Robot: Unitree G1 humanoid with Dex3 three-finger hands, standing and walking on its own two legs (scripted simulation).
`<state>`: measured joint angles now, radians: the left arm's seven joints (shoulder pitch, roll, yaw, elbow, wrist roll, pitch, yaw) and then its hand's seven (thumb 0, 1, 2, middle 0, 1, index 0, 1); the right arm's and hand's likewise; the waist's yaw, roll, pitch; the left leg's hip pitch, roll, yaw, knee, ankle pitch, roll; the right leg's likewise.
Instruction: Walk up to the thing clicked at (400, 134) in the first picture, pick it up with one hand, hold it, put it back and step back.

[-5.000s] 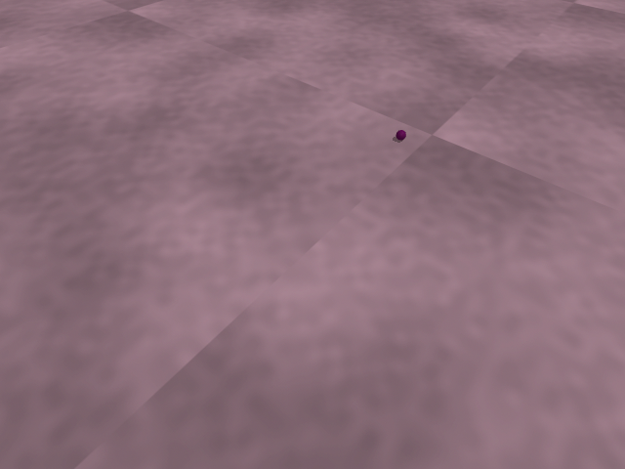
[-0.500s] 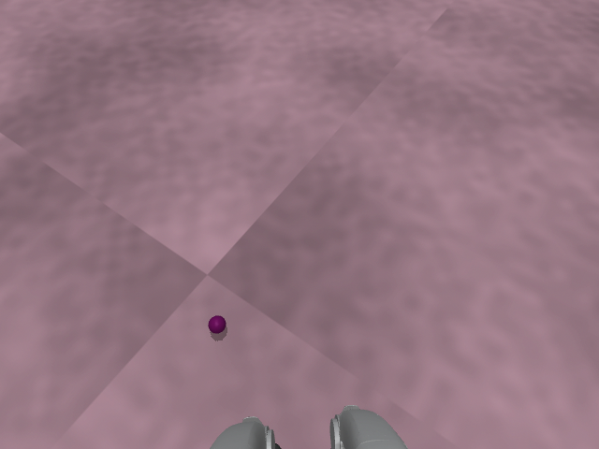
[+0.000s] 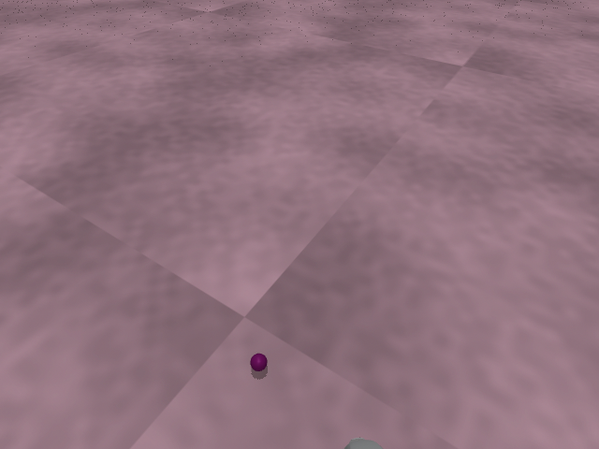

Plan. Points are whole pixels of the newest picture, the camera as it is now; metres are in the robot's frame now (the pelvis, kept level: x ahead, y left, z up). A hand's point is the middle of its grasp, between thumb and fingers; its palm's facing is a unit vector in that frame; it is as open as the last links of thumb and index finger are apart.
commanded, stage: walk up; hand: left
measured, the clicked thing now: (258, 362) +0.59 +0.14 -0.70
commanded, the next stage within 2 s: none
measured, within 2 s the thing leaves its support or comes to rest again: neither
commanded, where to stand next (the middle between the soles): +0.13 -0.04 m, yaw -4 degrees
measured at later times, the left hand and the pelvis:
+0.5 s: hand out of the picture +0.16 +0.19 -0.11, palm faces -0.12 -0.91 -0.40, open 7.4 cm; pelvis +0.04 -0.06 +0.02, yaw -6 degrees
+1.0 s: hand out of the picture +0.10 +0.21 -0.12, palm faces -0.07 -0.89 -0.46, open 7.4 cm; pelvis +0.01 -0.07 +0.02, yaw -4 degrees
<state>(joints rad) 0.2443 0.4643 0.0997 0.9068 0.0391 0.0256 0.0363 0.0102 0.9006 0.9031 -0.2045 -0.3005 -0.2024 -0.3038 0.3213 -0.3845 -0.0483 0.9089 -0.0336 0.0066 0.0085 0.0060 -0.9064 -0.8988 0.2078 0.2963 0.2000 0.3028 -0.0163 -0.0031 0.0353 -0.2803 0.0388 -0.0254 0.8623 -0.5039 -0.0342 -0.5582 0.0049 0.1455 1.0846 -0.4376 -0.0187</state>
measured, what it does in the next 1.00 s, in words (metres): steps on the spot: right foot, then left foot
